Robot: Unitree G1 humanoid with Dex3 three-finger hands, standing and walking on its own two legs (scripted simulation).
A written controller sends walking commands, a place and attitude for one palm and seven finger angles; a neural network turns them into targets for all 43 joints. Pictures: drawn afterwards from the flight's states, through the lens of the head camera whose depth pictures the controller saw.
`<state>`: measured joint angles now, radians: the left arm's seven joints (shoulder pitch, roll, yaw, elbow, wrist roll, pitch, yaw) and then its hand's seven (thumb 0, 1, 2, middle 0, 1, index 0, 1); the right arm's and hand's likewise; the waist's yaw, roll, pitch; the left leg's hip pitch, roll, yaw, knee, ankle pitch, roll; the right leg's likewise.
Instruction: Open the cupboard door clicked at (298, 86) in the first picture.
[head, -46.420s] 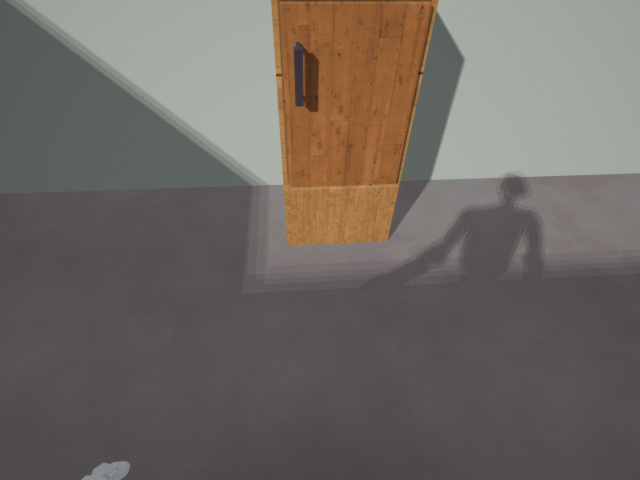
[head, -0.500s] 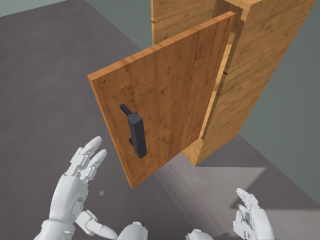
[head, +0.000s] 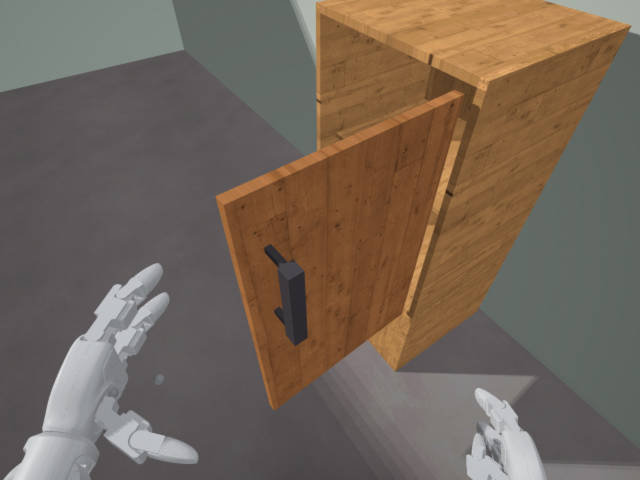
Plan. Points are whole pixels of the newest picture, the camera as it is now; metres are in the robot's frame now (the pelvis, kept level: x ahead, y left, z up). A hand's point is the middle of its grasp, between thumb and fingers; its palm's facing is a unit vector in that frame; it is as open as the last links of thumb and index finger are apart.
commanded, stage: draw the hand back to the body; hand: left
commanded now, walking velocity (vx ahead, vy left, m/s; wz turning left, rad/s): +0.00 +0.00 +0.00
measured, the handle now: (285, 296) +0.35 +0.08 +0.04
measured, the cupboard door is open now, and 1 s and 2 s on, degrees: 93 93 93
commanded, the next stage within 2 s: step back with the hand held close in 1.02 s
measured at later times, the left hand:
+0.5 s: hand (75, 316) +0.22 +0.25 +0.17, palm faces +0.37 -0.83 -0.41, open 10.8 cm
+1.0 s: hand (65, 304) +0.22 +0.25 +0.19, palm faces +0.42 -0.81 -0.41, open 7.5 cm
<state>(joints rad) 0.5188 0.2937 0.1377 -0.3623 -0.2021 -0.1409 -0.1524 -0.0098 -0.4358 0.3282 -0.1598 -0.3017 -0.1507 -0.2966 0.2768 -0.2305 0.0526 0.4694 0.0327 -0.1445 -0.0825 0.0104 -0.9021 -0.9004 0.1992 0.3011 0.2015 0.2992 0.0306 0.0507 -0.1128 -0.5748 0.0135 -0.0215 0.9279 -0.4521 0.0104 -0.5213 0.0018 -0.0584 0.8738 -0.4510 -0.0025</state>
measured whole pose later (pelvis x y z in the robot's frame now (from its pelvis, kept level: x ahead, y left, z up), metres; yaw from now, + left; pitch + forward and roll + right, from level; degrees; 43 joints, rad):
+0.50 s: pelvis +0.03 +0.01 +0.04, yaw -1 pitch -2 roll -1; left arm 0.50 0.34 0.25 -0.39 -0.04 -0.05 0.12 0.00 0.35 0.67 -0.19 -0.30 -0.18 -0.30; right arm 0.21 -0.22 0.05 0.61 0.00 -0.12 -0.10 0.01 -0.90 -0.90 0.20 0.30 0.20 0.30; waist 0.06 0.06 -0.01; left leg -0.17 0.00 0.02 0.51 -0.30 0.02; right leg -0.14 -0.01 -0.02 0.48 -0.30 0.01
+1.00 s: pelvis +0.03 -0.01 +0.05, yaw -2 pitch -4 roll +0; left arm 0.47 0.34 0.32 -0.37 -0.05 -0.06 0.11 0.02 0.88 0.89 -0.21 -0.30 -0.21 -0.30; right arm 0.19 -0.23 0.02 0.65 -0.01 -0.10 -0.08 0.01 -0.90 -0.90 0.20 0.30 0.20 0.30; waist 0.07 0.06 0.02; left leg -0.08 0.02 0.02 0.40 -0.25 0.00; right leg -0.05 0.01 -0.02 0.37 -0.25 -0.01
